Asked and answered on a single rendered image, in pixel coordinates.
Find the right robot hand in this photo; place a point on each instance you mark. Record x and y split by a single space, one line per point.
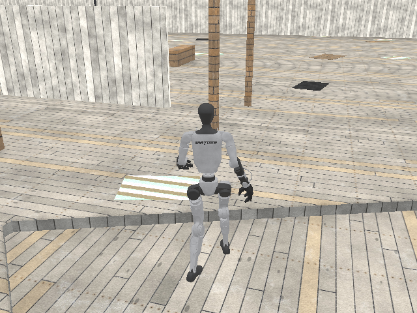
249 193

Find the left robot hand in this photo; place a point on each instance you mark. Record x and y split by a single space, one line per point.
186 167

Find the right robot forearm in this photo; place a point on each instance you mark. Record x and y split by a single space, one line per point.
241 175

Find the right robot thigh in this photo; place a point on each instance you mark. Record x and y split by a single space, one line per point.
224 192

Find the left robot upper arm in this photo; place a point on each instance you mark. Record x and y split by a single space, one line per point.
184 145

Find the left robot shin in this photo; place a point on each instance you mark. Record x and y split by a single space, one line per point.
195 249

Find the right robot upper arm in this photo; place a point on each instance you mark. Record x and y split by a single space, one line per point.
231 149

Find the left robot forearm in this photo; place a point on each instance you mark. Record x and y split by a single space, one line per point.
180 166

